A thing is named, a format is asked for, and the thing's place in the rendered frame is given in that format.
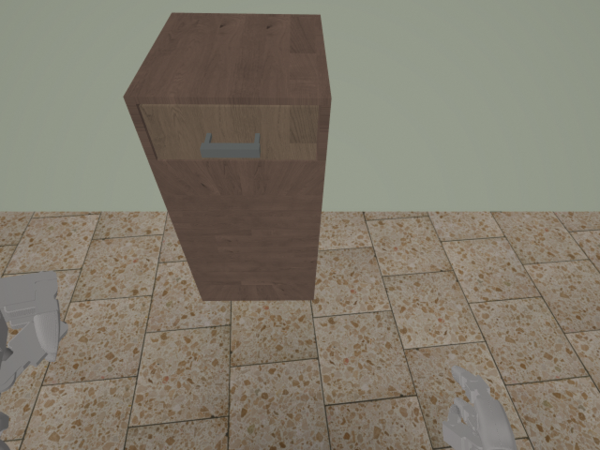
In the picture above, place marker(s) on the cabinet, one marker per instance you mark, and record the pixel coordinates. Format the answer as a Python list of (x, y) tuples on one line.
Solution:
[(249, 228)]

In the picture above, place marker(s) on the handle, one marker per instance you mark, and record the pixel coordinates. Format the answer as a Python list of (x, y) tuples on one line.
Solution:
[(230, 150)]

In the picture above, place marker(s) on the drawer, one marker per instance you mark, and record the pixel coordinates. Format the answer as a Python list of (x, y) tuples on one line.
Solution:
[(286, 131)]

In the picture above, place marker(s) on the robot left hand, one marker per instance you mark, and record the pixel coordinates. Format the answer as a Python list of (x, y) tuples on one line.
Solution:
[(29, 302)]

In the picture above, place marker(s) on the robot right hand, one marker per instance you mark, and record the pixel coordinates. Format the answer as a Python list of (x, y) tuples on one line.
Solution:
[(487, 424)]

